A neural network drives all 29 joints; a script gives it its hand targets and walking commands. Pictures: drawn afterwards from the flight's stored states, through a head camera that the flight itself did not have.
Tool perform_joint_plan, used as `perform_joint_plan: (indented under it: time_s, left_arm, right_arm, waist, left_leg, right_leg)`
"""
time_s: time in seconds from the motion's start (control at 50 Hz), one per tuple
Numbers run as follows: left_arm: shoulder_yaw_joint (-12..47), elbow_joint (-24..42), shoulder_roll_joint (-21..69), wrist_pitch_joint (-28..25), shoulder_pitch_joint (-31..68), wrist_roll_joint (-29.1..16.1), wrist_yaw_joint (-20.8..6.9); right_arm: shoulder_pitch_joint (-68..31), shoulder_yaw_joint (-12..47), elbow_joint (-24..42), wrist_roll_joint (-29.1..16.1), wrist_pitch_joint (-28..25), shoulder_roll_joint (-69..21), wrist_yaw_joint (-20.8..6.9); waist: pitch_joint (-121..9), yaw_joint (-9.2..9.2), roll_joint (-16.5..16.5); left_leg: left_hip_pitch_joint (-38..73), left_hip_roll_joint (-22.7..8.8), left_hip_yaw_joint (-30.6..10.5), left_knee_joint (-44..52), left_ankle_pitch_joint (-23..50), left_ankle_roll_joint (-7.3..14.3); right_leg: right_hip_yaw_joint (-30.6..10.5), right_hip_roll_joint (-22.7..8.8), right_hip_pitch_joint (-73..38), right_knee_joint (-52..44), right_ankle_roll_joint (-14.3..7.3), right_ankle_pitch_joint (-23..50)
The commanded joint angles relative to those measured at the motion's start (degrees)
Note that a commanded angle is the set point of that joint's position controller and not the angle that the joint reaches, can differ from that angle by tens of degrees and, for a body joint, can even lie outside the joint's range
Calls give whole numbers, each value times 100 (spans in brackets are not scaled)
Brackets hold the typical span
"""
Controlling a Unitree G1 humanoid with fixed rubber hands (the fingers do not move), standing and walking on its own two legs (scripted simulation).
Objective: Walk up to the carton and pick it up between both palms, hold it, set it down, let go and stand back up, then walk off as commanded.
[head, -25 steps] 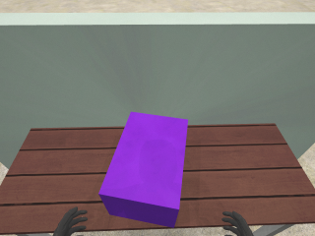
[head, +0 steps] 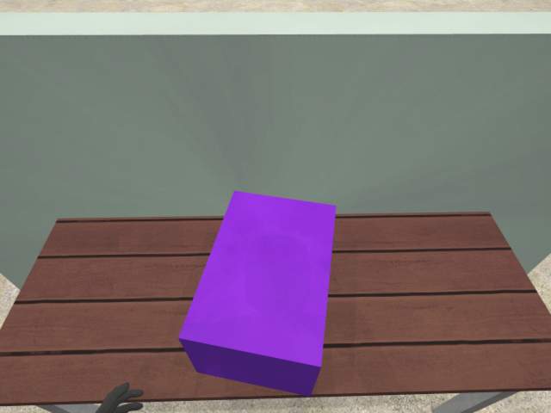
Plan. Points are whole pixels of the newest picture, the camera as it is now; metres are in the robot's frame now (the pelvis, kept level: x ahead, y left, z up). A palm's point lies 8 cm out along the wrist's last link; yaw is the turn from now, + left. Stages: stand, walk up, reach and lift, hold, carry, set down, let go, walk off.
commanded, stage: stand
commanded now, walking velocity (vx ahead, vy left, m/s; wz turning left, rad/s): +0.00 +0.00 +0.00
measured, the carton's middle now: (269, 285) +0.39 +0.00 -0.12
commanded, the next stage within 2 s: walk off in 1.36 s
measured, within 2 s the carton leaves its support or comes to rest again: neither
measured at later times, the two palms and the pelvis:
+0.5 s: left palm out of the picture +0.12 +0.26 -0.11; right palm out of the picture +0.07 -0.30 -0.10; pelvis -0.01 +0.00 +0.00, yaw +0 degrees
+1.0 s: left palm out of the picture +0.11 +0.25 -0.11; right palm out of the picture +0.05 -0.30 -0.11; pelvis -0.01 +0.00 +0.00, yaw +0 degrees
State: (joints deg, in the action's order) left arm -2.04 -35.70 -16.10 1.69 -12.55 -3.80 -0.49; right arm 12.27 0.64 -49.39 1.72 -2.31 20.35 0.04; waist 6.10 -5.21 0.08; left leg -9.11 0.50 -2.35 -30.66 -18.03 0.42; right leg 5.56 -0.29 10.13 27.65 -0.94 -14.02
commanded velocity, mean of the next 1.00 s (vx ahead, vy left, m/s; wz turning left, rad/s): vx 0.00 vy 0.00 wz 0.00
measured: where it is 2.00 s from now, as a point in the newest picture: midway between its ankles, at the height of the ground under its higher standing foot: outside the picture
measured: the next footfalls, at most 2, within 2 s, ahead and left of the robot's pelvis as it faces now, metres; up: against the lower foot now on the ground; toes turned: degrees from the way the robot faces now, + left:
right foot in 1.94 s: -0.06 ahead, -0.11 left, +0.00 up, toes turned -2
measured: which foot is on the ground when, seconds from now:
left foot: down 0.00-1.00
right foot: down 0.00-1.00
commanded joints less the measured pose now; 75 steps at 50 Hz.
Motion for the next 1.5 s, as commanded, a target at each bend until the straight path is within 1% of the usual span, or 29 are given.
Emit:
perform_joint_plan:
  time_s: [0.0, 0.06, 0.24, 0.36, 0.4, 0.46, 0.5, 0.54, 0.6, 0.64, 0.7, 0.76, 0.8, 0.82, 0.86, 0.96, 0.98, 1.04, 1.06, 1.08, 1.18, 1.22, 1.24, 1.28, 1.3, 1.34, 1.38, 1.4, 1.48]
  left_arm:
    - [-307, -17, -1322, -381, 520, 562, 109]
    - [-268, -133, -1266, -393, 405, 535, 107]
    - [-288, -479, -1320, -395, 465, 565, 81]
    - [-256, -633, -1409, -412, 585, 569, 57]
    - [-242, -751, -1330, -418, 400, 527, 40]
    - [-239, -818, -1375, -421, 513, 553, 69]
    - [-259, -821, -1466, -409, 616, 533, 77]
    - [-276, -868, -1426, -407, 526, 514, 59]
    - [-238, -883, -1292, -409, 614, 521, 36]
    - [-224, -915, -1351, -389, 739, 558, 45]
    - [-261, -1067, -1413, -400, 479, 516, 32]
    - [-236, -1041, -1407, -424, 668, 544, 69]
    - [-236, -1102, -1431, -410, 643, 530, 68]
    - [-244, -1108, -1393, -394, 586, 544, 76]
    - [-222, -1140, -1375, -415, 662, 532, 59]
    - [-241, -1228, -1409, -394, 597, 498, 56]
    - [-219, -1187, -1411, -421, 651, 529, 65]
    - [-258, -1239, -1461, -405, 689, 530, 75]
    - [-254, -1285, -1486, -380, 621, 507, 78]
    - [-258, -1259, -1475, -403, 638, 508, 65]
    - [-261, -1360, -1407, -395, 553, 485, 68]
    - [-234, -1351, -1437, -394, 672, 536, 79]
    - [-231, -1314, -1350, -429, 680, 518, 73]
    - [-227, -1315, -1434, -412, 686, 483, 41]
    - [-208, -1402, -1404, -414, 624, 475, 71]
    - [-237, -1409, -1380, -411, 570, 508, 86]
    - [-197, -1376, -1293, -396, 661, 490, 69]
    - [-249, -1405, -1406, -413, 606, 520, 85]
    - [-216, -1471, -1312, -406, 576, 494, 67]
  right_arm:
    - [-468, -267, 115, 32, -55, 1141, 52]
    - [-443, -245, 40, 6, -55, 1114, 46]
    - [-603, -189, -155, -39, -50, 1093, 10]
    - [-769, -211, -254, -37, -25, 1051, 38]
    - [-919, -194, -252, -28, -22, 1070, 38]
    - [-768, -234, -346, -53, -21, 1109, 54]
    - [-770, -206, -363, -82, -25, 1087, 21]
    - [-769, -186, -407, -44, -20, 1037, 32]
    - [-825, -170, -458, -35, -12, 1065, 43]
    - [-811, -151, -416, -52, 1, 993, 28]
    - [-850, -157, -485, -48, -12, 1071, 30]
    - [-953, -187, -503, -58, -31, 1091, 16]
    - [-993, -181, -502, -69, -40, 1039, 33]
    - [-950, -209, -515, -74, -19, 1116, 28]
    - [-682, -214, -603, -73, -43, 1123, 20]
    - [-948, -202, -588, -55, -11, 1130, 33]
    - [-894, -230, -579, -82, -15, 1143, 12]
    - [-806, -201, -630, -71, -6, 1081, -3]
    - [-795, -149, -660, -64, -23, 1037, -24]
    - [-721, -188, -679, -60, -9, 1057, -1]
    - [-805, -188, -712, -51, -49, 1134, 11]
    - [-926, -211, -664, -64, -57, 1074, -5]
    - [-899, -236, -688, -49, -41, 1142, -4]
    - [-736, -228, -765, -77, -42, 1215, -11]
    - [-722, -236, -772, -83, -55, 1239, 9]
    - [-804, -204, -731, -76, -44, 1051, 10]
    - [-777, -171, -717, -152, -51, 1076, 23]
    - [-844, -205, -753, -123, -39, 1099, 25]
    - [-909, -205, -713, -96, -35, 1083, 34]
  waist:
    - [-1115, 529, -387]
    - [-1066, 548, -136]
    - [-1075, 570, -318]
    - [-1131, 499, -125]
    - [-1122, 631, -360]
    - [-1002, 519, -132]
    - [-1076, 492, -239]
    - [-1182, 552, -144]
    - [-1048, 576, -331]
    - [-961, 479, -188]
    - [-1061, 569, -541]
    - [-996, 545, -181]
    - [-971, 551, -440]
    - [-978, 591, -276]
    - [-868, 467, -173]
    - [-1036, 588, -346]
    - [-1015, 549, -127]
    - [-856, 521, -92]
    - [-813, 500, -282]
    - [-843, 500, -67]
    - [-832, 585, -316]
    - [-874, 511, -96]
    - [-892, 588, -162]
    - [-1239, 504, -131]
    - [-1021, 472, -419]
    - [-1110, 546, -162]
    - [-1122, 499, -324]
    - [-1173, 575, -85]
    - [-1003, 586, -366]
  left_leg:
    - [-348, -559, -381, 702, 1355, 137]
    - [-433, -608, -538, 898, 1243, 151]
    - [-312, -596, -489, 933, 1240, 104]
    - [-219, -600, -487, 1007, 1094, 105]
    - [-315, -643, -605, 989, 1150, 163]
    - [-216, -633, -499, 1051, 1278, 155]
    - [-233, -628, -554, 1023, 1288, 118]
    - [-152, -628, -577, 1013, 1248, 121]
    - [-360, -630, -592, 1126, 877, 147]
    - [-438, -687, -627, 1189, 721, 138]
    - [-427, -706, -648, 1333, 482, 104]
    - [-389, -707, -656, 1322, 798, 147]
    - [-264, -658, -660, 1216, 1175, 132]
    - [-319, -679, -665, 1192, 1197, 142]
    - [-156, -625, -519, 1177, 1124, 88]
    - [-298, -708, -684, 1286, 915, 175]
    - [-227, -659, -664, 1287, 927, 137]
    - [-354, -594, -554, 1248, 743, 89]
    - [-415, -634, -548, 1266, 811, 114]
    - [-310, -621, -560, 1285, 608, 96]
    - [-357, -712, -647, 1287, 793, 135]
    - [-398, -686, -671, 1346, 769, 131]
    - [-396, -649, -640, 1335, 948, 137]
    - [-41, -698, -620, 1246, 1218, 124]
    - [-139, -682, -599, 1277, 1176, 98]
    - [-207, -741, -690, 1304, 1314, 145]
    - [-133, -755, -615, 1288, 1398, 127]
    - [-34, -689, -569, 1248, 1466, 89]
    - [-248, -703, -609, 1378, 1004, 131]
  right_leg:
    - [-887, -737, -708, -453, -196, 1192]
    - [-826, -704, -790, -402, -187, 1171]
    - [-883, -721, -713, -478, -228, 1186]
    - [-889, -678, -700, -619, -184, 995]
    - [-868, -697, -783, -597, -175, 1064]
    - [-936, -759, -723, -606, -185, 1190]
    - [-893, -726, -720, -567, -197, 1248]
    - [-903, -717, -707, -591, -194, 957]
    - [-912, -715, -753, -628, -203, 794]
    - [-889, -737, -677, -639, -212, 657]
    - [-887, -692, -810, -662, -172, 621]
    - [-854, -673, -765, -640, -182, 908]
    - [-861, -699, -707, -622, -159, 1082]
    - [-811, -714, -769, -633, -184, 1066]
    - [-886, -731, -582, -734, -178, 835]
    - [-880, -715, -755, -702, -189, 818]
    - [-864, -686, -690, -727, -190, 834]
    - [-932, -722, -623, -763, -208, 561]
    - [-940, -729, -589, -801, -188, 560]
    - [-900, -721, -517, -828, -173, 360]
    - [-961, -744, -614, -770, -198, 583]
    - [-881, -718, -611, -765, -217, 680]
    - [-844, -750, -772, -719, -210, 869]
    - [-825, -688, -725, -651, -190, 1033]
    - [-892, -710, -649, -752, -185, 1043]
    - [-821, -723, -871, -636, -189, 1159]
    - [-843, -740, -804, -660, -209, 1170]
    - [-816, -749, -842, -722, -198, 1217]
    - [-857, -767, -738, -784, -189, 852]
